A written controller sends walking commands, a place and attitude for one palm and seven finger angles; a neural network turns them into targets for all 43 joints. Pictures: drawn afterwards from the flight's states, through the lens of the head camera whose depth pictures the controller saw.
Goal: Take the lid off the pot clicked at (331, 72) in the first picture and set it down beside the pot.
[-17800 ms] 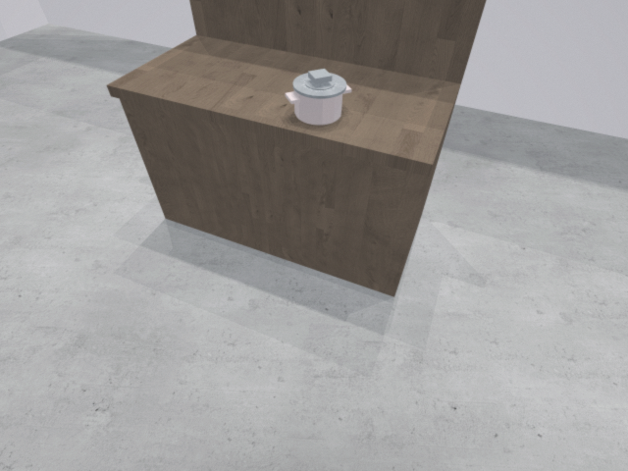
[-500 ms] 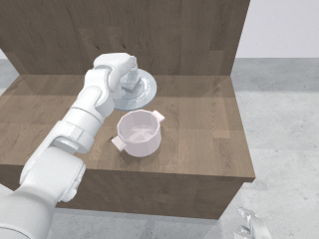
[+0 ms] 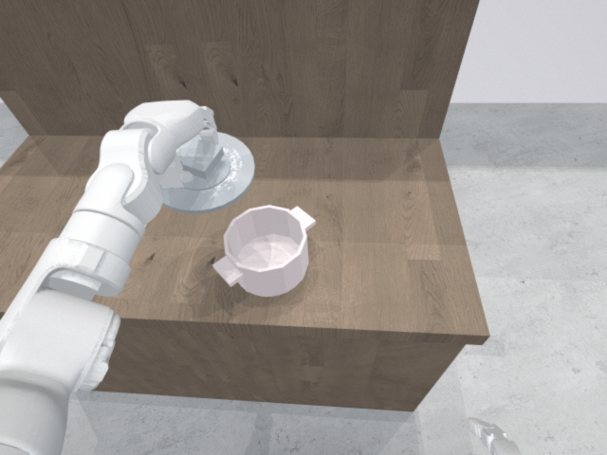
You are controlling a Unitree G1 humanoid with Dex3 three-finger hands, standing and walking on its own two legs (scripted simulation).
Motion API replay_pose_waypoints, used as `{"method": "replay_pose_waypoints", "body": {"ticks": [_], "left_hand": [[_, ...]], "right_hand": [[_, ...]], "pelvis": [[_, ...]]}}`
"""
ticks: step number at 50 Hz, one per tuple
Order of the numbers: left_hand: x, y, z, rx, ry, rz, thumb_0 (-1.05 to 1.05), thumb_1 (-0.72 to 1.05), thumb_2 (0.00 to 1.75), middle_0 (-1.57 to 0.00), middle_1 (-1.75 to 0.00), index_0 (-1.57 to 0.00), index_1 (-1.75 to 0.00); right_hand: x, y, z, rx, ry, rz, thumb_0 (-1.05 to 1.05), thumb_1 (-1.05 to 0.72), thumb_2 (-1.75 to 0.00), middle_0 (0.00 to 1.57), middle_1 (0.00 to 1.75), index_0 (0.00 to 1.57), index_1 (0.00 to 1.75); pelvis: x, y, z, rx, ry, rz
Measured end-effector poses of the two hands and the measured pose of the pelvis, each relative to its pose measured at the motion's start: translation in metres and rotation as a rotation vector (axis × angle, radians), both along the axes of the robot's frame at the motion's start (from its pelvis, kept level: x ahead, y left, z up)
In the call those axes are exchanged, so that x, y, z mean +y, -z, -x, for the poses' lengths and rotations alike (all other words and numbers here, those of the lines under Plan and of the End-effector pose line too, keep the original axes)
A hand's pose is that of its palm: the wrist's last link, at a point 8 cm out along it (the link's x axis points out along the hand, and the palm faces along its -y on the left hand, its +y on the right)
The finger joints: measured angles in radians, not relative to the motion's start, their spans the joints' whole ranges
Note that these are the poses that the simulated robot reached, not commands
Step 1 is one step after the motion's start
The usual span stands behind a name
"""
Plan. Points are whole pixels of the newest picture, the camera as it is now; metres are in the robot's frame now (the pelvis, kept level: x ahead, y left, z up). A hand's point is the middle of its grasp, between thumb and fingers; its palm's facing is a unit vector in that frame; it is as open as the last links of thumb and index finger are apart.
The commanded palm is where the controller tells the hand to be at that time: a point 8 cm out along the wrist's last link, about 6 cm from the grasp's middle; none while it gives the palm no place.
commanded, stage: move the lid sideways beside the pot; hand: left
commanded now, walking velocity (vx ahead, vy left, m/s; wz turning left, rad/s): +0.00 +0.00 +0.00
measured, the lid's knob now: (198, 157) +0.49 +0.15 +0.14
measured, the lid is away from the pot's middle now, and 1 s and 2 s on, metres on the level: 0.08 0.18 0.22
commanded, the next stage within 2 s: lower the lid onto the table in 1.40 s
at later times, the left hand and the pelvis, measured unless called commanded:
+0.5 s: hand (135, 164) +0.45 +0.23 +0.16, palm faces -0.29 -0.01 -0.96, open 8.7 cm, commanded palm +0.44 +0.23 +0.23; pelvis +0.00 +0.01 +0.00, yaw +1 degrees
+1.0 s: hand (103, 162) +0.45 +0.27 +0.16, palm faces -0.31 -0.01 -0.95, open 8.7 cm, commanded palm +0.45 +0.27 +0.23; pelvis +0.00 +0.01 +0.00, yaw +1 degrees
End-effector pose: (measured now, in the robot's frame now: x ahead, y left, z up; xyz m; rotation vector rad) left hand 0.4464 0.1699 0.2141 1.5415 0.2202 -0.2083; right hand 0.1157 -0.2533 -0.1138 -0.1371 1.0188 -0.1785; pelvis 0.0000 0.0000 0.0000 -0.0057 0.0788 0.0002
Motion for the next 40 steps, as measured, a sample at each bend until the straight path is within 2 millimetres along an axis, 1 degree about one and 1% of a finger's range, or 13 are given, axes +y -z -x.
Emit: {"method": "replay_pose_waypoints", "body": {"ticks": [4,10,15,22,31,36,40], "left_hand": [[0.008,-0.001,0.002,0.001,-0.005,-0.015,-0.01,0.19,0.97,-0.95,-1.10,-0.47,-0.85],[0.021,0.000,0.000,0.018,-0.023,-0.012,-0.01,0.19,0.97,-0.95,-1.10,-0.47,-0.85],[0.029,-0.004,-0.001,0.005,-0.022,-0.013,-0.01,0.19,0.97,-0.95,-1.10,-0.47,-0.85],[0.051,-0.001,-0.003,0.028,-0.065,-0.012,-0.01,0.19,0.97,-0.95,-1.10,-0.47,-0.85],[0.067,-0.007,0.003,0.015,-0.059,-0.015,-0.01,0.20,0.97,-0.95,-1.10,-0.47,-0.85],[0.077,-0.001,0.004,0.045,-0.085,-0.022,-0.01,0.20,0.97,-0.95,-1.10,-0.47,-0.85],[0.081,-0.002,0.004,0.039,-0.074,-0.038,-0.01,0.20,0.97,-0.95,-1.10,-0.47,-0.85]], "right_hand": [[0.003,-0.001,-0.004,-0.003,-0.010,-0.001,0.01,-0.90,-0.90,0.20,0.30,0.20,0.30],[0.008,-0.002,-0.010,-0.007,-0.023,-0.004,0.01,-0.90,-0.90,0.20,0.30,0.20,0.30],[0.012,-0.002,-0.012,-0.007,-0.026,-0.007,0.01,-0.90,-0.90,0.20,0.30,0.20,0.30],[0.010,-0.002,-0.008,0.017,-0.019,-0.004,0.00,-0.90,-0.90,0.20,0.30,0.20,0.30],[0.006,-0.001,-0.003,0.044,-0.015,0.009,0.00,-0.90,-0.90,0.20,0.30,0.20,0.30],[0.005,-0.001,-0.001,0.060,-0.016,0.014,0.00,-0.90,-0.90,0.20,0.30,0.20,0.30],[0.004,-0.002,0.002,0.065,-0.012,0.024,0.00,-0.90,-0.90,0.20,0.30,0.20,0.30]], "pelvis": [[0.002,0.000,0.000,0.003,-0.007,0.002],[0.004,0.000,0.001,0.008,-0.011,0.003],[0.005,0.000,-0.001,0.013,-0.012,0.004],[0.006,0.000,-0.002,0.019,-0.010,0.007],[0.007,0.000,-0.002,0.020,-0.017,0.011],[0.007,0.001,0.001,0.023,-0.019,0.012],[0.007,0.000,0.002,0.027,-0.022,0.013]]}}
